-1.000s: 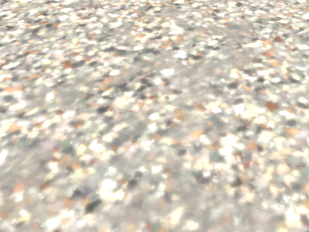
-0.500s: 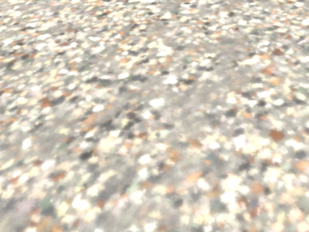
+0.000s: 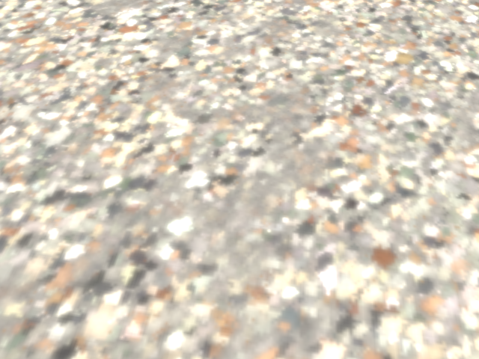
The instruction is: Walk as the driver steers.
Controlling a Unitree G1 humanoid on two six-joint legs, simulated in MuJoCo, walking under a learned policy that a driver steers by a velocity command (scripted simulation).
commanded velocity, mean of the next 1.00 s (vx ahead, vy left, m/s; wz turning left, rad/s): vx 0.50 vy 0.00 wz -0.45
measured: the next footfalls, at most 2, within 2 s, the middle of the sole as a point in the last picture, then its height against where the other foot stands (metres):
right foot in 0.40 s outside the picture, level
left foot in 0.96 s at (295, 289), level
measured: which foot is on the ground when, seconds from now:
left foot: down 0.00-0.42, up 0.44-0.94, down 0.96-1.00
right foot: up 0.00-0.38, down 0.40-0.98, up 1.00-1.00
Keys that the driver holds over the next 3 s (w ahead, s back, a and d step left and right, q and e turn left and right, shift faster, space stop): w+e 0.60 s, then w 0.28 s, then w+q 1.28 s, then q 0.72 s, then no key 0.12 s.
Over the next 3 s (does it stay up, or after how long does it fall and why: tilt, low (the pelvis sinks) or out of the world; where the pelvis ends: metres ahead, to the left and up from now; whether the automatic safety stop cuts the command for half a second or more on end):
stays up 1.27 -0.21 -0.01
